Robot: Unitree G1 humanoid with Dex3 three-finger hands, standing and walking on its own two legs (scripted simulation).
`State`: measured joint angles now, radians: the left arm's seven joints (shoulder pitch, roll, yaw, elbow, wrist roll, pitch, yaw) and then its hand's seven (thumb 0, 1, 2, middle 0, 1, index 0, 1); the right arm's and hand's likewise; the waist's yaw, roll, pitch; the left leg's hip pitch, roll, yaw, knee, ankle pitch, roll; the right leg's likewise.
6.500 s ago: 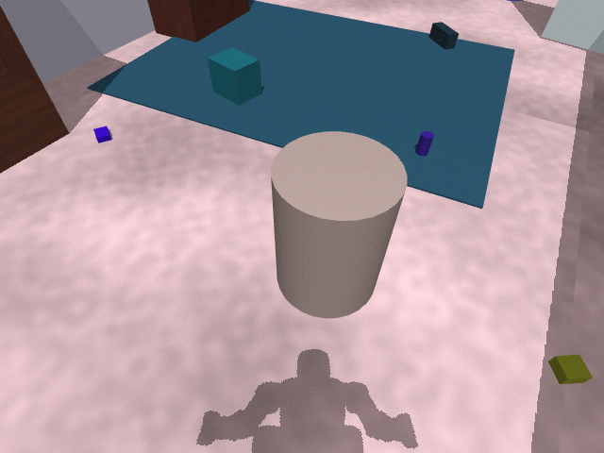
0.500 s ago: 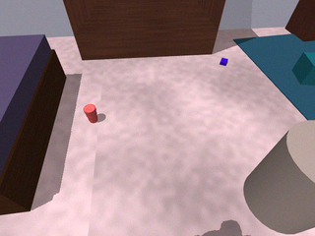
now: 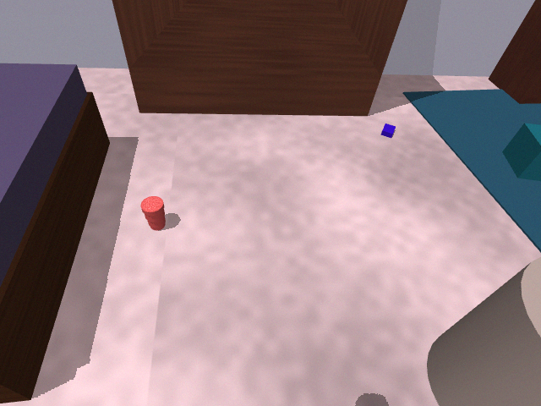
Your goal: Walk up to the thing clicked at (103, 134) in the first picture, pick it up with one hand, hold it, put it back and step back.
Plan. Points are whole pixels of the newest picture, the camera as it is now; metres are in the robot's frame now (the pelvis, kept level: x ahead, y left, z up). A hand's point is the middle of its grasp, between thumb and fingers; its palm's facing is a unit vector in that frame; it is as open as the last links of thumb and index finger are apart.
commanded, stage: walk up
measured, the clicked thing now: (388, 130) +1.88 -0.85 -0.76
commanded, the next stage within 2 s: none
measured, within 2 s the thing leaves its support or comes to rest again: neither
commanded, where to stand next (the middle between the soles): +0.69 -0.06 m, yaw -1 degrees
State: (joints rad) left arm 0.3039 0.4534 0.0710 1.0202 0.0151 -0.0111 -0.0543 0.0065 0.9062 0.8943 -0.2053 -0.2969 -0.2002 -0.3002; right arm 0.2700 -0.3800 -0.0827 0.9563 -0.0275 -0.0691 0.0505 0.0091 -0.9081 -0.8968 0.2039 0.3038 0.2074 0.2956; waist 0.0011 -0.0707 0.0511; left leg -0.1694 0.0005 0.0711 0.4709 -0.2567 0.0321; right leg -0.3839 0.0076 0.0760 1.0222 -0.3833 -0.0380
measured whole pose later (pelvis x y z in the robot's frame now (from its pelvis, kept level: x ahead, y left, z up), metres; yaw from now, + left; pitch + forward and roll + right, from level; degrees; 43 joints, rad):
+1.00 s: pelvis +0.42 -0.02 +0.00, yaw -11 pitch -2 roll -1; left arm 0.40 0.41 0.04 0.88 -0.01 -0.02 -0.05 0.01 0.90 0.89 -0.21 -0.30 -0.20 -0.30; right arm 0.21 -0.35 -0.04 0.73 -0.01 -0.08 0.05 0.01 -0.91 -0.90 0.21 0.30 0.21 0.30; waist 0.01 -0.03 0.08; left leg -0.20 0.10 0.19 0.49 -0.24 0.01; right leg -0.43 -0.06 -0.01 1.05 -0.36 -0.02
